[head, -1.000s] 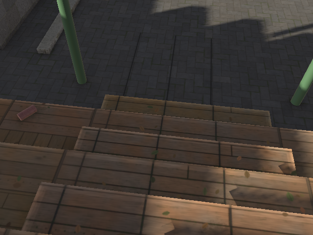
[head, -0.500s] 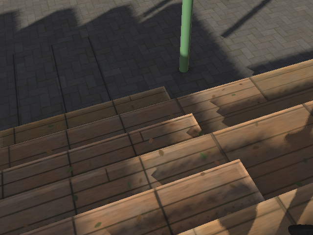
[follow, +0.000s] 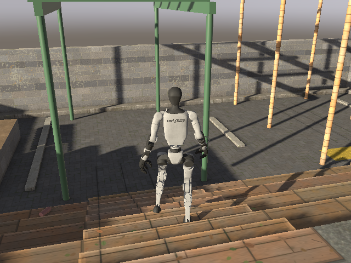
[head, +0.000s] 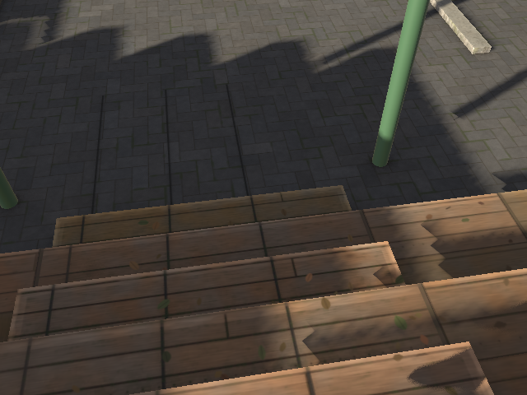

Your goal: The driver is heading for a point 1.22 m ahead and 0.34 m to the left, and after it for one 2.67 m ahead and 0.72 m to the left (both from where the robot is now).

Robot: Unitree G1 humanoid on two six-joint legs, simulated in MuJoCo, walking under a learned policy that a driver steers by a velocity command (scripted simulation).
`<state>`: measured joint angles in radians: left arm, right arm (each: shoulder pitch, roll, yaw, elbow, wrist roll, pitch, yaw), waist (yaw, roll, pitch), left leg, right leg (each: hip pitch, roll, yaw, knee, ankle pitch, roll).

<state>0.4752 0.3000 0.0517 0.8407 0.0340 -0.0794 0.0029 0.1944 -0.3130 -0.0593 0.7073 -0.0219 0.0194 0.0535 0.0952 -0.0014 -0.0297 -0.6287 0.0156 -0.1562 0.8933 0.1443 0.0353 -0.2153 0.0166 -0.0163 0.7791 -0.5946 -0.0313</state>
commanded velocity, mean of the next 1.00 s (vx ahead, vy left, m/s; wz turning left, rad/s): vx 0.95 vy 0.00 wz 0.47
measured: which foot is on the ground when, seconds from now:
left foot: up 0.00-0.18, down 0.20-0.62, up 0.64-0.98, down 1.00-1.00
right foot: down 0.00-0.18, up 0.20-0.60, down 0.62-1.00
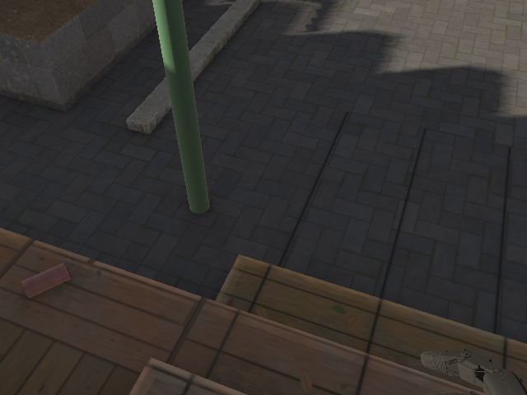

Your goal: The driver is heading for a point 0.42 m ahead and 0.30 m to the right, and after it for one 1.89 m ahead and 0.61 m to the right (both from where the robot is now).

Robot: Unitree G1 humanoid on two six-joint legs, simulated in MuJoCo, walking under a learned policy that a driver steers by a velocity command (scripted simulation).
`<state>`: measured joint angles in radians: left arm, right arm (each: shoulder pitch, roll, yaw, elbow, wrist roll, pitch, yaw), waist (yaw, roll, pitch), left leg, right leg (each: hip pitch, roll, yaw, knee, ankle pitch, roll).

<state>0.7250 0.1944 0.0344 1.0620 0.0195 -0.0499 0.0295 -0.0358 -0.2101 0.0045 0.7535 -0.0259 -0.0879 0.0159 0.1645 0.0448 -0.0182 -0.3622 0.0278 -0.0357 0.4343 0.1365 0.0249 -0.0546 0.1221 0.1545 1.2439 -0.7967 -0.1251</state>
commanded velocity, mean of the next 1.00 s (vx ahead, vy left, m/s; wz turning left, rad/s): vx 0.72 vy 0.00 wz -0.82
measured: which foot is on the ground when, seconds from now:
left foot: down 0.00-0.38, up 0.40-0.70, down 0.72-1.00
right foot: down 0.00-0.00, up 0.02-0.36, down 0.38-0.70, up 0.72-0.96, down 0.98-1.00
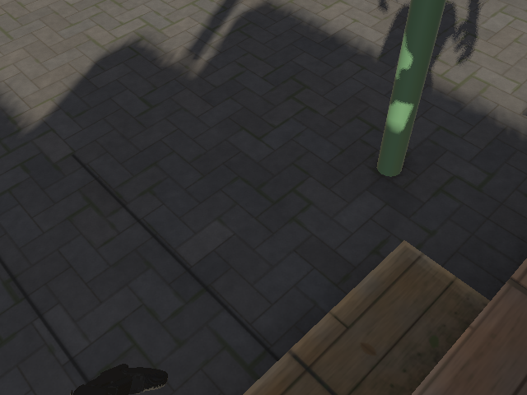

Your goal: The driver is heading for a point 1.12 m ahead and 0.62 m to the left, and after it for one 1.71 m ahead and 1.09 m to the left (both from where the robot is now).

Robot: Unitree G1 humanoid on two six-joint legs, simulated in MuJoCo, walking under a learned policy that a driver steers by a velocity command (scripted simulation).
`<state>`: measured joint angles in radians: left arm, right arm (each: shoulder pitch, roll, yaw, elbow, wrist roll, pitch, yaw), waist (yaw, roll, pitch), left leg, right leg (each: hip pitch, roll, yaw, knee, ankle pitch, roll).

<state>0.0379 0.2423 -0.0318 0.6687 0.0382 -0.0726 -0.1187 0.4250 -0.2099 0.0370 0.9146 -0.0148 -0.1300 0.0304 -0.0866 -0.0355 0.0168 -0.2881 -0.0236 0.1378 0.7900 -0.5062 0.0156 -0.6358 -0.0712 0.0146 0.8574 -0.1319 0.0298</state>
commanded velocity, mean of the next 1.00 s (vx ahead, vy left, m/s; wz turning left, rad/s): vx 0.24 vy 0.00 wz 0.72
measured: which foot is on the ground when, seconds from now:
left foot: down 0.00-0.00, up 0.02-0.28, down 0.30-0.92, up 0.94-1.00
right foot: down 0.00-0.30, up 0.32-0.90, down 0.92-1.00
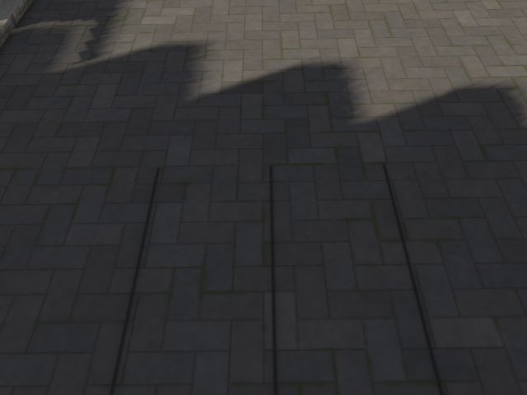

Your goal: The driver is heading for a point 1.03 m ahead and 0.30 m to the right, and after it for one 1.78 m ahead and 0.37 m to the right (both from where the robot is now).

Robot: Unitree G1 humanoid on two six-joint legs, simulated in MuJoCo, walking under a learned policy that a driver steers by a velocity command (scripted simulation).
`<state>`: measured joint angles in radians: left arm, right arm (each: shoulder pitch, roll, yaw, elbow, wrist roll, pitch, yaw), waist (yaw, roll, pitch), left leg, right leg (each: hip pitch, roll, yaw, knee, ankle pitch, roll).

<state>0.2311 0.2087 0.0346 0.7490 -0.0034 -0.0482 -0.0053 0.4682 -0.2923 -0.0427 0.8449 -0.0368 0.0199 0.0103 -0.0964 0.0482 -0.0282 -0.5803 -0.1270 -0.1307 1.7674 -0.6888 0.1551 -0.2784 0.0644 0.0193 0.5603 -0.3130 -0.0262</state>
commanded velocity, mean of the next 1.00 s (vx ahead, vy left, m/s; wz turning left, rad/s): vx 0.73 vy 0.00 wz -0.41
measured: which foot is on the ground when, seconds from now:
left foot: up 0.00-0.42, down 0.44-0.76, up 0.78-1.00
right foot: down 0.00-0.46, up 0.48-0.76, down 0.78-1.00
